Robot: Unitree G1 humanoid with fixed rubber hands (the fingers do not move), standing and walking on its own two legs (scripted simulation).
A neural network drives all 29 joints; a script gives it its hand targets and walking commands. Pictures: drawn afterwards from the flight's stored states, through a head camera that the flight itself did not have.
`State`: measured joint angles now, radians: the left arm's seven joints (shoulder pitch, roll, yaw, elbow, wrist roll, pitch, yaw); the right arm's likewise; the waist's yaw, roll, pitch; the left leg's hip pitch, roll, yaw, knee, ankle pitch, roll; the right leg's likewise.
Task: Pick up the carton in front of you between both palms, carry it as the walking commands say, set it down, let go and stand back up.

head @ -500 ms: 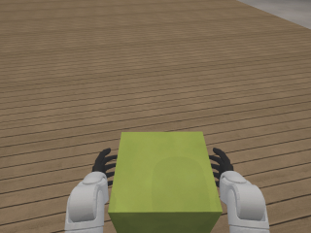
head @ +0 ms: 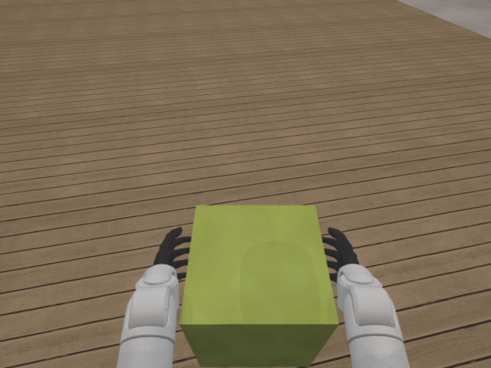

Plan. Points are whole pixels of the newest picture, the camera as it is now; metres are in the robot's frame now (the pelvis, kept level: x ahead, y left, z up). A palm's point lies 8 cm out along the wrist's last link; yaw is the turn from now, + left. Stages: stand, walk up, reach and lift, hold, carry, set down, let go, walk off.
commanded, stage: carry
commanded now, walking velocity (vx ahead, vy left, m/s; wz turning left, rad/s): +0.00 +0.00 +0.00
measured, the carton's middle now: (255, 289) +0.30 +0.00 -0.04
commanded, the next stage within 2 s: hold in 0.76 s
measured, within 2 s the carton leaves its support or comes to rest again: neither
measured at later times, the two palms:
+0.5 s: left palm (169, 275) +0.28 +0.14 +0.04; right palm (354, 275) +0.28 -0.16 +0.04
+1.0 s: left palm (199, 268) +0.29 +0.09 +0.04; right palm (390, 303) +0.23 -0.20 +0.04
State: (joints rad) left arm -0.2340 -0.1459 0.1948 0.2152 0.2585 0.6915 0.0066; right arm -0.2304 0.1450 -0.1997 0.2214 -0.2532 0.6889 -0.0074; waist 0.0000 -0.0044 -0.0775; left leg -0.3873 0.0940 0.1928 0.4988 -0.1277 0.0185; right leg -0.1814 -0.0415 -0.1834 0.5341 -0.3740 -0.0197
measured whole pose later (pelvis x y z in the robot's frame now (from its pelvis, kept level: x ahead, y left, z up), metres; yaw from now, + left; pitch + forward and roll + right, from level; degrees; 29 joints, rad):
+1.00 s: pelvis -0.01 +0.00 +0.01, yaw -11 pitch -5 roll +0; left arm -0.19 -0.14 0.16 0.15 0.24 0.70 0.02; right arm -0.19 0.14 -0.17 0.19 -0.23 0.67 -0.01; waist -0.01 -0.02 0.06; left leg -0.16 0.03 -0.10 0.36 -0.11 -0.04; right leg -0.04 0.03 0.02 0.41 -0.27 -0.03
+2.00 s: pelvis -0.05 +0.04 -0.10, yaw -16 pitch +34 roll -1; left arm -0.59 -0.12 0.42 0.45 0.22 0.20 0.02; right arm -0.66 0.10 -0.35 0.58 -0.18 0.18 -0.03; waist 0.06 -0.05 -0.10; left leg -1.36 -0.03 -0.12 1.04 -0.27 -0.06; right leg -1.27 0.11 0.11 1.11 -0.43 0.03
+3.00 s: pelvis -0.10 +0.05 -0.33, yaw -18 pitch +48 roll -1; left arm -1.12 0.02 0.57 0.65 0.20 0.26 0.07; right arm -1.34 -0.14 -0.25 0.99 -0.12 0.22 -0.10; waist 0.14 -0.08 0.02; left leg -2.27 -0.09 -0.13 1.85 -0.42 -0.12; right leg -2.19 0.21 0.09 1.95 -0.61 0.08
